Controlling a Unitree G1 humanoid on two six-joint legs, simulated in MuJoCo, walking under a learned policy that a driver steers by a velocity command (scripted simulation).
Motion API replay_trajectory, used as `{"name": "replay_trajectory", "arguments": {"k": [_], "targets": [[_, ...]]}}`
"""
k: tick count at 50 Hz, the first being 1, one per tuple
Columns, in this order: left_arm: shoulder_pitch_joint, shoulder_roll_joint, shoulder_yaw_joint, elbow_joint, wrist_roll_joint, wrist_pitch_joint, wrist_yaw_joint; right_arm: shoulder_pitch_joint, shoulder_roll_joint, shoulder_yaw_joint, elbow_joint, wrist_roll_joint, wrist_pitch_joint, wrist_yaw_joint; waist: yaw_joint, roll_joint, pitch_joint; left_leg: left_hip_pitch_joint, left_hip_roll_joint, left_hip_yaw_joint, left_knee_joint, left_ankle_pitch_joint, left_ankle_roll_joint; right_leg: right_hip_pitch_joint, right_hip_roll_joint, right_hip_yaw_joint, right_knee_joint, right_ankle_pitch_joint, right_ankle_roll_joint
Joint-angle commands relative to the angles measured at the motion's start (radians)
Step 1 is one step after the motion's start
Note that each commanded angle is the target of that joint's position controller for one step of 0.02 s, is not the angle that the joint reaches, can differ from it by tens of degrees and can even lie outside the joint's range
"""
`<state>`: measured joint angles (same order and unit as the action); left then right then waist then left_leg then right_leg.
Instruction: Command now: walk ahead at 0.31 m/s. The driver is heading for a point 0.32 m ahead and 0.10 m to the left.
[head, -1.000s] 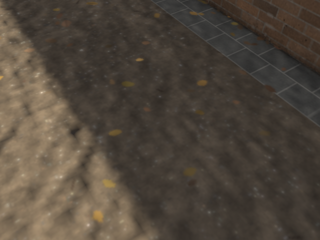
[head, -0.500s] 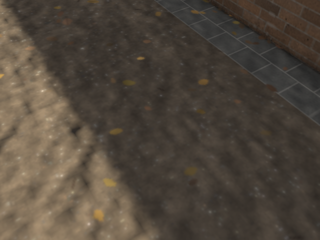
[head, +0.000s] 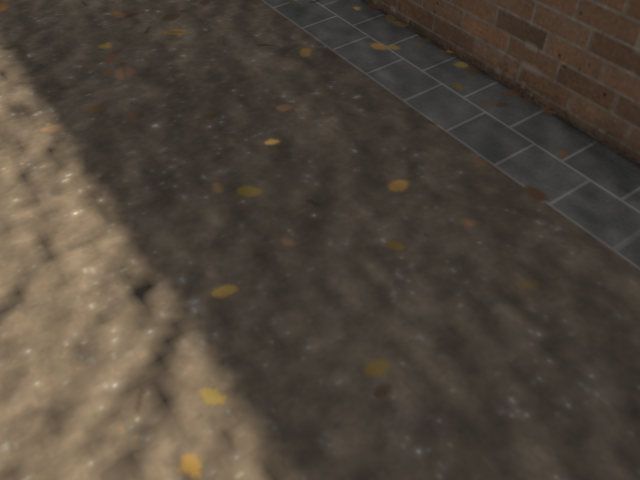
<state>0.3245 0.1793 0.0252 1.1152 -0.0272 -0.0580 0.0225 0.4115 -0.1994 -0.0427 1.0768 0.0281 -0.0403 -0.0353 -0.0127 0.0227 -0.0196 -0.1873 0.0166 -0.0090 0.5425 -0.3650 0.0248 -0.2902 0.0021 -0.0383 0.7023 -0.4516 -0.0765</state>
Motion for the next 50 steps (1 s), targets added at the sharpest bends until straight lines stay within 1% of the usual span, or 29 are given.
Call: {"name": "replay_trajectory", "arguments": {"k": [1,2,3,4,5,6,8,10,14,18,20,22,23,24,25,26,27,28,29,30,32,34,38,41,42,43,44,46,50], "targets": [[0.088,0.041,0.015,-0.015,-0.009,-0.041,-0.012,-0.108,-0.157,-0.028,-0.082,0.018,-0.015,0.007,0.099,0.111,0.190,-0.253,0.190,-0.259,-0.285,-0.290,0.135,0.127,0.002,-0.024,-0.226,0.072,-0.037],[0.171,0.073,0.030,0.023,0.002,-0.040,-0.010,-0.133,-0.143,-0.026,-0.098,0.016,-0.017,0.009,0.121,0.044,0.162,-0.319,0.112,-0.156,-0.151,-0.155,0.094,0.266,0.002,0.013,-0.262,0.151,-0.021],[0.324,0.157,0.057,0.052,0.005,-0.040,-0.006,-0.163,-0.086,-0.010,-0.120,0.008,-0.029,0.014,0.169,-0.180,0.097,-0.448,0.000,0.011,0.204,-0.017,0.030,0.418,-0.179,0.303,-0.402,0.046,-0.076],[0.421,0.259,0.076,0.052,0.009,-0.052,-0.019,-0.162,-0.041,0.001,-0.155,0.009,-0.051,0.012,0.179,-0.367,0.061,-0.628,-0.074,0.022,0.479,-0.157,0.018,0.498,-0.385,0.697,-0.539,-0.010,-0.196],[0.339,0.179,0.051,0.033,0.025,-0.067,-0.017,-0.159,-0.077,-0.008,-0.148,0.024,-0.064,0.016,0.125,-0.198,0.114,-0.698,-0.017,-0.091,0.664,-0.143,0.042,0.448,-0.418,0.708,-0.530,-0.013,-0.206],[0.261,0.125,0.037,0.004,0.021,-0.074,-0.017,-0.140,-0.077,-0.008,-0.138,0.034,-0.070,0.026,0.089,-0.126,0.152,-0.736,0.009,-0.139,0.718,-0.038,0.069,0.423,-0.382,0.575,-0.521,0.037,-0.165],[0.171,0.100,0.023,-0.021,0.019,-0.071,-0.026,-0.151,-0.094,-0.022,-0.129,0.020,-0.074,0.033,0.052,-0.088,0.158,-0.725,0.050,-0.142,0.647,0.119,0.090,0.402,-0.299,0.328,-0.531,0.261,-0.080],[0.190,0.059,0.009,-0.018,0.033,-0.058,-0.023,-0.155,-0.080,-0.029,-0.125,0.015,-0.058,0.046,0.047,-0.122,0.123,-0.653,0.056,-0.100,0.599,0.195,0.079,0.375,-0.230,0.151,-0.523,0.469,-0.033],[0.166,0.117,0.012,-0.040,0.048,-0.056,0.001,-0.312,-0.026,-0.008,-0.207,0.007,-0.034,0.058,0.050,-0.083,0.171,-0.616,0.044,-0.039,0.387,0.324,0.037,0.253,-0.209,0.014,-0.582,0.562,-0.044],[0.212,0.158,0.011,-0.032,0.031,-0.041,0.017,-0.455,-0.014,0.013,-0.280,-0.010,-0.039,0.076,0.071,-0.098,0.181,-0.405,-0.001,0.107,0.143,0.381,0.036,0.180,-0.204,-0.069,-0.541,0.857,-0.037],[0.204,0.178,0.015,-0.029,0.024,-0.036,0.017,-0.416,-0.050,0.003,-0.284,-0.007,-0.039,0.082,0.024,-0.141,0.137,-0.314,-0.039,0.115,0.096,0.360,0.071,0.245,-0.222,-0.076,-0.438,1.095,-0.030],[0.151,0.191,0.018,-0.041,0.019,-0.028,0.018,-0.212,-0.119,-0.029,-0.224,-0.013,-0.043,0.080,-0.089,-0.170,0.012,-0.111,-0.090,0.110,0.039,0.373,0.119,0.301,-0.219,-0.069,-0.217,1.255,-0.004],[0.126,0.198,0.018,-0.048,0.015,-0.027,0.011,-0.110,-0.158,-0.048,-0.190,-0.019,-0.042,0.073,-0.153,-0.155,-0.049,0.049,-0.078,0.090,-0.060,0.502,0.147,0.264,-0.183,-0.079,-0.050,1.186,0.026],[0.127,0.173,0.007,-0.078,0.034,-0.036,0.003,-0.005,-0.238,-0.065,-0.159,-0.041,-0.033,0.056,-0.172,-0.040,-0.164,0.344,0.095,-0.090,0.012,0.894,0.192,0.041,-0.110,-0.084,0.241,0.772,0.063],[0.348,0.034,-0.030,-0.049,0.043,-0.044,-0.022,-0.032,-0.270,-0.048,-0.168,-0.069,-0.025,0.051,-0.024,0.193,-0.390,0.626,0.412,-0.475,0.053,1.298,0.414,-0.204,0.044,0.010,0.643,-0.255,0.103],[0.321,0.095,-0.006,-0.019,0.012,-0.054,-0.032,-0.011,-0.203,-0.040,-0.167,-0.053,-0.019,0.059,-0.081,0.078,-0.477,0.510,0.392,-0.533,-0.060,1.118,0.432,-0.164,0.040,0.198,0.731,-0.240,0.101],[0.180,0.121,0.005,-0.077,-0.013,-0.049,-0.027,-0.152,-0.183,-0.032,-0.189,-0.030,-0.020,0.060,-0.047,0.066,-0.266,0.329,0.334,-0.385,-0.129,0.929,0.372,-0.240,-0.015,0.139,0.704,-0.175,0.104],[0.095,0.112,0.007,-0.102,-0.003,-0.038,-0.011,-0.259,-0.134,-0.018,-0.204,-0.014,-0.024,0.060,-0.017,-0.011,-0.130,0.152,0.281,-0.288,-0.192,0.788,0.310,-0.254,-0.056,0.103,0.631,-0.102,0.108],[0.074,0.117,0.018,-0.100,0.011,-0.021,0.008,-0.309,-0.096,-0.003,-0.211,-0.018,-0.031,0.062,0.010,-0.038,-0.070,0.006,0.248,-0.217,-0.232,0.726,0.276,-0.196,-0.081,0.098,0.573,-0.056,0.113],[0.101,0.103,0.021,-0.102,0.019,0.001,0.020,-0.327,-0.101,-0.006,-0.203,-0.033,-0.036,0.064,0.041,-0.016,-0.046,-0.115,0.216,-0.161,-0.265,0.667,0.254,-0.101,-0.098,0.098,0.512,-0.016,0.113],[0.137,0.070,0.022,-0.098,0.022,0.025,0.036,-0.335,-0.111,-0.007,-0.190,-0.057,-0.040,0.062,0.075,0.028,-0.034,-0.223,0.177,-0.096,-0.293,0.650,0.250,-0.013,-0.091,0.077,0.383,0.011,0.115],[0.111,0.069,0.024,-0.107,0.025,0.037,0.048,-0.326,-0.118,-0.008,-0.181,-0.066,-0.040,0.051,0.076,0.059,-0.055,-0.220,0.168,-0.082,-0.297,0.601,0.253,-0.001,-0.093,0.072,0.228,0.027,0.120],[0.012,0.105,0.033,-0.129,0.026,0.061,0.046,-0.312,-0.139,-0.012,-0.173,-0.050,-0.016,0.026,0.045,0.083,-0.069,-0.219,0.167,-0.127,-0.346,0.111,0.218,0.051,-0.083,0.058,0.022,0.165,0.115],[-0.002,0.101,0.037,-0.115,0.044,0.059,0.034,-0.304,-0.102,0.001,-0.155,-0.030,-0.002,0.019,0.063,0.054,-0.002,-0.270,0.122,-0.122,-0.328,-0.136,0.137,0.139,-0.061,0.029,-0.172,0.256,0.085],[-0.002,0.109,0.036,-0.117,0.053,0.055,0.033,-0.266,-0.085,0.007,-0.138,-0.030,-0.002,0.020,0.057,0.022,0.022,-0.273,0.099,-0.118,-0.306,-0.174,0.094,0.152,-0.095,0.067,-0.243,0.289,0.068],[-0.004,0.149,0.041,-0.123,0.050,0.051,0.034,-0.242,-0.090,0.005,-0.134,-0.033,-0.003,0.021,0.027,-0.038,0.051,-0.266,0.054,-0.087,-0.245,-0.141,0.059,0.123,-0.142,0.112,-0.282,0.288,0.045],[-0.031,0.190,0.054,-0.102,0.035,0.047,0.031,-0.203,-0.086,0.000,-0.132,-0.029,0.002,0.016,-0.023,-0.172,0.073,-0.181,-0.010,-0.006,-0.218,-0.045,0.037,-0.010,-0.124,0.119,-0.309,0.093,0.021],[-0.065,0.119,0.041,-0.102,0.038,0.029,0.024,-0.222,-0.103,-0.004,-0.125,-0.035,0.008,0.008,-0.014,-0.162,0.068,-0.045,-0.006,0.006,-0.150,0.075,0.034,-0.101,-0.104,0.112,-0.366,0.029,0.047],[-0.049,0.112,0.042,-0.086,0.028,0.006,0.021,-0.211,-0.094,-0.004,-0.099,-0.034,0.011,0.008,0.001,-0.083,0.018,-0.032,0.010,-0.001,-0.127,0.214,0.052,0.006,-0.082,0.084,-0.305,0.264,0.063]]}}
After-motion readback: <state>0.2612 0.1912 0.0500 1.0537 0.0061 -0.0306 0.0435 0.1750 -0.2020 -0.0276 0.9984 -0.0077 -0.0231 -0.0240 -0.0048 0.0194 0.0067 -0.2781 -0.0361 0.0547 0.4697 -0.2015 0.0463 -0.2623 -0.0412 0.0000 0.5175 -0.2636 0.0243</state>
